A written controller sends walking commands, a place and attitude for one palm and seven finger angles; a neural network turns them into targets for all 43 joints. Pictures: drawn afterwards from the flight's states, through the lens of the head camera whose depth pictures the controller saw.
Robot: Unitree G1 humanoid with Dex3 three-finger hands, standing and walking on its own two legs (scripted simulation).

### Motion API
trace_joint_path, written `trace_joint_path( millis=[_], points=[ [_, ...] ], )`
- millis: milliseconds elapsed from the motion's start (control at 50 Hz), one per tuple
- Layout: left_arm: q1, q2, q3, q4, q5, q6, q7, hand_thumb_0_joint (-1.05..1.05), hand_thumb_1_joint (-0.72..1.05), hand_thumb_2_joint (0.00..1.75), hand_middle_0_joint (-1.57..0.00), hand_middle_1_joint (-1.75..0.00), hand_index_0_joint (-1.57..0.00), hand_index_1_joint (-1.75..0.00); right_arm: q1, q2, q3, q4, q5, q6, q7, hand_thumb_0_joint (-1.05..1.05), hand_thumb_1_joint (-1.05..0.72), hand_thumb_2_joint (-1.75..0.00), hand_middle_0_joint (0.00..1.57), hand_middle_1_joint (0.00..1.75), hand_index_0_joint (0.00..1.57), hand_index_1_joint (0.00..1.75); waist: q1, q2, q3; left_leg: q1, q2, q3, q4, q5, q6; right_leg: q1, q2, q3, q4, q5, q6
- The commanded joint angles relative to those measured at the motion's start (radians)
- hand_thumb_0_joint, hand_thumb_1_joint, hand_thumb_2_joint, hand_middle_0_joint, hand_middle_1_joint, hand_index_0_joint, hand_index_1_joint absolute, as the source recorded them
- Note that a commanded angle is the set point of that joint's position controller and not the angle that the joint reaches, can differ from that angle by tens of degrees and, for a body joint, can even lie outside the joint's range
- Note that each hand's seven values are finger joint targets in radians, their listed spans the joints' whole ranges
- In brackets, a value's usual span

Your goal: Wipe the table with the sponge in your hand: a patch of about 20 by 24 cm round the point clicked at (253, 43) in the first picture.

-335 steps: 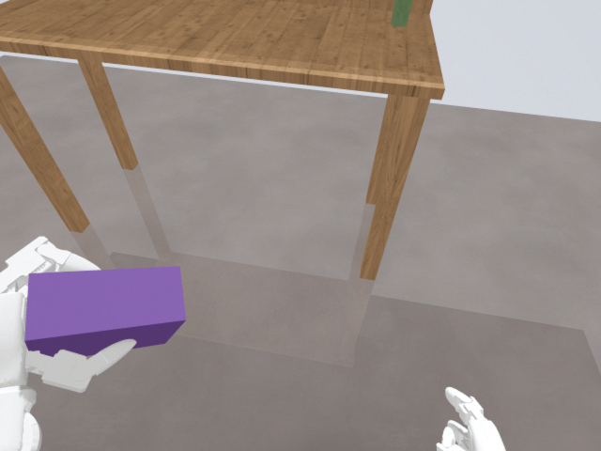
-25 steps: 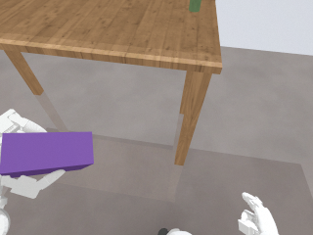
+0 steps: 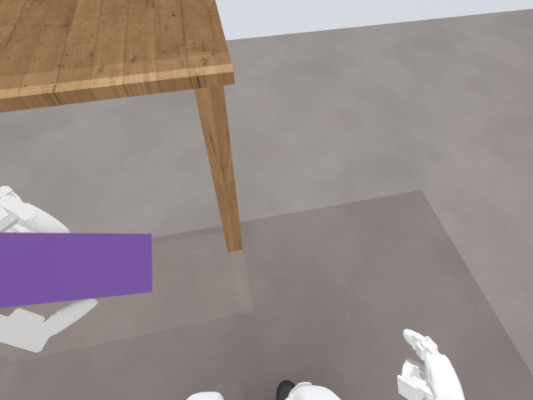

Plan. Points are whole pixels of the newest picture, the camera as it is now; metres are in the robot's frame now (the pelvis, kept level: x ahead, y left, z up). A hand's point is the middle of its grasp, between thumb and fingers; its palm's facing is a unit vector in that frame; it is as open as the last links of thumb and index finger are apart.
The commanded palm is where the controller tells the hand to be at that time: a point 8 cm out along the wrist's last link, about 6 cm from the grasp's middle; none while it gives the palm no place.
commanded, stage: turn to face it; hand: left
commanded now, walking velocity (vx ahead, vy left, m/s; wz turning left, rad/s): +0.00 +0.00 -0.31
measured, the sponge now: (93, 269) +0.23 +0.19 +0.15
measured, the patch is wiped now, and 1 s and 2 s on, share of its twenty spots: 0.00 0.00 0.00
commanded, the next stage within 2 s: take the last steps up to it in 0.18 s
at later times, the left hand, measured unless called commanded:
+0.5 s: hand (136, 280) +0.22 +0.14 +0.17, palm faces +0.19 -0.83 -0.53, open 9.9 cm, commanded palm +0.16 +0.20 +0.18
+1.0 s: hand (79, 243) +0.25 +0.20 +0.17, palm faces +0.34 -0.82 -0.46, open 9.9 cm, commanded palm +0.20 +0.25 +0.18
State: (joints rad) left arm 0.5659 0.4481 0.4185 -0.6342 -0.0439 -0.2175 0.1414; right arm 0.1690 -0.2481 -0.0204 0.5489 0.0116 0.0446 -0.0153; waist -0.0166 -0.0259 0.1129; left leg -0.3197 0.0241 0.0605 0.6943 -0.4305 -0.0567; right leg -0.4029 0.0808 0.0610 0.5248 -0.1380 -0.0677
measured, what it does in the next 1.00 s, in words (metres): steps on the spot: left foot, then right foot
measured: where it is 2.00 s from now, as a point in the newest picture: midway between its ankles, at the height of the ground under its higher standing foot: (241, 393)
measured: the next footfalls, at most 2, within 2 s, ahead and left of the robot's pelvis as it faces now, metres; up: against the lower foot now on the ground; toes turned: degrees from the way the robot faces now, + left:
left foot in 0.04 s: +0.03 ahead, +0.13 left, +0.00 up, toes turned +3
right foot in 0.30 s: +0.02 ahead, -0.14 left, +0.00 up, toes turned -12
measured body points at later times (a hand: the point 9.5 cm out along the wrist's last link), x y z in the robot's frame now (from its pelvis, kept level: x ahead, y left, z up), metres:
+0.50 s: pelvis -0.04 -0.05 +0.01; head +0.00 -0.08 +0.45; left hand +0.20 +0.18 +0.20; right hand +0.07 -0.30 -0.11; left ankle -0.05 +0.08 -0.66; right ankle -0.02 -0.13 -0.73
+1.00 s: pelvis +0.01 -0.02 +0.00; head +0.02 -0.03 +0.45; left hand +0.22 +0.25 +0.20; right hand +0.15 -0.24 -0.10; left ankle -0.01 +0.11 -0.73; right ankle +0.00 -0.11 -0.72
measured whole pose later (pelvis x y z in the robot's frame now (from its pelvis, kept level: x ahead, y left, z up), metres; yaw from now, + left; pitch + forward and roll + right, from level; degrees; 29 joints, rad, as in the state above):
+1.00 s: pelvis +0.01 -0.02 +0.00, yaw -6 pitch +0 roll +1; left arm 0.46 0.37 0.36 -0.45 -0.01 -0.22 0.16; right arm 0.21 -0.15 0.00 0.62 0.01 -0.10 -0.05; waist 0.01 0.02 0.02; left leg -0.21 0.06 0.12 0.58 -0.36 -0.01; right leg -0.34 -0.06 -0.13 0.74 -0.45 0.02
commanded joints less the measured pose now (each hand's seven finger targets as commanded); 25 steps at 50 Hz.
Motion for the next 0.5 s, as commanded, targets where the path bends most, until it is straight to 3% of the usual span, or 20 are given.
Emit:
trace_joint_path(
  millis=[0,20,40,60,80,100,120,140,160,220,260,280,300,320,340,360,380,420,480],
  points=[
    [-0.031,0.122,0.124,-0.121,-0.01,-0.041,0.023,0.0,0.1,1.3,-1.2,-1.6,-1.2,-1.6,-0.039,-0.076,-0.027,-0.153,0.007,-0.055,-0.016,0.0,-0.9,-0.9,0.2,0.3,0.2,0.3,0.019,-0.007,-0.258,0.213,0.092,-0.052,-0.308,0.102,0.052,0.051,-0.195,0.243,-0.096,-0.102,-0.003],
    [-0.052,0.118,0.119,-0.132,-0.006,-0.046,0.018,0.0,0.1,1.3,-1.2,-1.6,-1.2,-1.6,-0.051,-0.102,-0.038,-0.168,0.005,-0.061,-0.025,0.0,-0.9,-0.9,0.2,0.3,0.2,0.3,0.025,0.108,-0.215,0.218,0.216,-0.179,-0.358,0.137,0.111,-0.039,-0.109,0.179,0.004,-0.18,0.042],
    [-0.044,0.12,0.128,-0.118,-0.001,-0.049,0.016,0.0,0.1,1.3,-1.2,-1.6,-1.2,-1.6,-0.066,-0.099,-0.034,-0.169,0.01,-0.068,-0.028,0.0,-0.9,-0.9,0.2,0.3,0.2,0.3,0.042,0.273,-0.212,0.176,0.347,-0.267,-0.423,0.184,0.173,-0.076,-0.042,0.056,0.226,-0.32,0.077],
    [-0.062,0.112,0.11,-0.109,0.011,-0.046,0.017,0.0,0.1,1.3,-1.2,-1.6,-1.2,-1.6,-0.066,-0.078,-0.027,-0.166,0.0,-0.081,-0.032,0.0,-0.9,-0.9,0.2,0.3,0.2,0.3,0.033,0.325,-0.173,0.045,0.413,-0.32,-0.464,0.189,0.222,-0.062,-0.042,-0.02,0.463,-0.35,0.094],
    [-0.121,0.117,0.091,-0.135,0.014,-0.052,0.012,0.0,0.1,1.3,-1.2,-1.6,-1.2,-1.6,-0.05,-0.063,-0.031,-0.156,-0.001,-0.095,-0.032,0.0,-0.9,-0.9,0.2,0.3,0.2,0.3,0.025,0.258,-0.14,0.024,0.416,-0.305,-0.436,0.268,0.243,-0.083,-0.068,-0.005,0.562,-0.325,0.102],
    [-0.127,0.086,0.055,-0.122,0.02,-0.048,0.009,0.0,0.1,1.3,-1.2,-1.6,-1.2,-1.6,-0.043,-0.077,-0.035,-0.144,0.001,-0.107,-0.029,0.0,-0.9,-0.9,0.2,0.3,0.2,0.3,0.024,0.206,-0.113,0.051,0.386,-0.207,-0.385,0.388,0.229,-0.12,-0.088,-0.016,0.54,-0.322,0.107],
    [-0.116,0.054,0.019,-0.104,0.02,-0.04,0.009,0.0,0.1,1.3,-1.2,-1.6,-1.2,-1.6,-0.034,-0.087,-0.039,-0.135,0.007,-0.119,-0.024,0.0,-0.9,-0.9,0.2,0.3,0.2,0.3,0.03,0.207,-0.123,0.096,0.341,-0.106,-0.337,0.493,0.192,-0.109,-0.091,-0.062,0.464,-0.32,0.109],
    [-0.142,0.046,-0.001,-0.131,0.019,-0.039,0.01,0.0,0.1,1.3,-1.2,-1.6,-1.2,-1.6,-0.022,-0.093,-0.04,-0.134,0.01,-0.133,-0.02,0.0,-0.9,-0.9,0.2,0.3,0.2,0.3,0.025,0.255,-0.134,0.124,0.316,-0.056,-0.309,0.573,0.166,-0.077,-0.088,-0.103,0.374,-0.313,0.113],
    [-0.16,0.051,-0.005,-0.141,0.021,-0.039,0.015,0.0,0.1,1.3,-1.2,-1.6,-1.2,-1.6,-0.011,-0.094,-0.038,-0.13,0.01,-0.146,-0.018,0.0,-0.9,-0.9,0.2,0.3,0.2,0.3,0.017,0.28,-0.14,0.132,0.303,-0.043,-0.291,0.619,0.149,-0.032,-0.08,-0.131,0.297,-0.295,0.114],
    [-0.209,0.073,0.01,-0.128,0.026,-0.039,0.022,0.0,0.1,1.3,-1.2,-1.6,-1.2,-1.6,-0.01,-0.096,-0.032,-0.121,0.002,-0.172,-0.014,0.0,-0.9,-0.9,0.2,0.3,0.2,0.3,0.013,0.311,-0.144,0.111,0.29,-0.015,-0.233,0.586,0.113,0.101,-0.062,-0.187,0.108,-0.239,0.116],
    [-0.223,0.094,0.044,-0.101,0.027,-0.048,0.022,0.0,0.1,1.3,-1.2,-1.6,-1.2,-1.6,-0.014,-0.091,-0.033,-0.119,0.005,-0.179,-0.01,0.0,-0.9,-0.9,0.2,0.3,0.2,0.3,0.023,0.243,-0.169,0.061,0.262,0.014,-0.125,0.481,0.077,0.237,-0.08,-0.186,-0.06,-0.08,0.104],
    [-0.209,0.121,0.062,-0.07,0.037,-0.049,0.025,0.0,0.1,1.3,-1.2,-1.6,-1.2,-1.6,-0.006,-0.079,-0.036,-0.116,0.007,-0.175,-0.009,0.0,-0.9,-0.9,0.2,0.3,0.2,0.3,0.011,0.114,-0.194,-0.006,0.193,0.055,-0.011,0.312,0.049,0.291,-0.169,-0.077,-0.104,0.071,0.057],
    [-0.215,0.156,0.091,-0.068,0.028,-0.054,0.033,0.0,0.1,1.3,-1.2,-1.6,-1.2,-1.6,-0.03,-0.042,-0.02,-0.125,0.005,-0.171,-0.012,0.0,-0.9,-0.9,0.2,0.3,0.2,0.3,0.008,-0.112,-0.215,-0.154,0.077,0.091,0.147,-0.004,0.014,0.352,-0.339,0.179,-0.14,0.25,-0.03],
    [-0.154,0.174,0.13,-0.037,0.007,-0.038,0.035,0.0,0.1,1.3,-1.2,-1.6,-1.2,-1.6,-0.045,-0.062,-0.04,-0.127,0.012,-0.162,-0.017,0.0,-0.9,-0.9,0.2,0.3,0.2,0.3,0.037,-0.28,-0.248,-0.205,0.023,0.012,0.35,-0.147,0.019,0.319,-0.429,0.375,-0.234,0.14,-0.073],
    [-0.117,0.165,0.127,-0.05,0.0,-0.038,0.034,0.0,0.1,1.3,-1.2,-1.6,-1.2,-1.6,-0.069,-0.054,-0.027,-0.116,0.004,-0.15,-0.022,0.0,-0.9,-0.9,0.2,0.3,0.2,0.3,0.03,-0.201,-0.225,-0.223,0.034,-0.072,0.437,-0.082,0.026,0.289,-0.428,0.378,-0.267,0.001,-0.08],
    [-0.059,0.159,0.143,-0.053,-0.001,-0.043,0.036,0.0,0.1,1.3,-1.2,-1.6,-1.2,-1.6,-0.08,-0.031,-0.004,-0.102,-0.002,-0.138,-0.023,0.0,-0.9,-0.9,0.2,0.3,0.2,0.3,0.023,-0.099,-0.222,-0.263,0.048,-0.086,0.461,-0.013,0.022,0.305,-0.412,0.328,-0.252,-0.034,-0.102],
    [-0.021,0.152,0.151,-0.038,-0.003,-0.046,0.034,0.0,0.1,1.3,-1.2,-1.6,-1.2,-1.6,-0.084,-0.037,-0.002,-0.092,-0.001,-0.117,-0.02,0.0,-0.9,-0.9,0.2,0.3,0.2,0.3,0.019,-0.051,-0.238,-0.284,0.054,-0.087,0.452,0.01,0.018,0.325,-0.397,0.269,-0.237,-0.055,-0.104],
    [-0.007,0.122,0.133,-0.029,0.003,-0.063,0.032,0.0,0.1,1.3,-1.2,-1.6,-1.2,-1.6,-0.082,-0.036,-0.003,-0.084,-0.005,-0.108,-0.024,0.0,-0.9,-0.9,0.2,0.3,0.2,0.3,0.007,-0.07,-0.237,-0.287,0.058,-0.063,0.407,0.068,0.015,0.337,-0.373,0.169,-0.245,0.014,-0.088],
    [-0.03,0.126,0.119,-0.035,0.009,-0.077,0.034,0.0,0.1,1.3,-1.2,-1.6,-1.2,-1.6,-0.075,-0.055,-0.021,-0.079,-0.007,-0.115,-0.033,0.0,-0.9,-0.9,0.2,0.3,0.2,0.3,0.008,-0.071,-0.25,-0.257,0.058,-0.038,0.277,0.06,0.024,0.354,-0.397,0.153,-0.267,-0.003,-0.096]
  ],
)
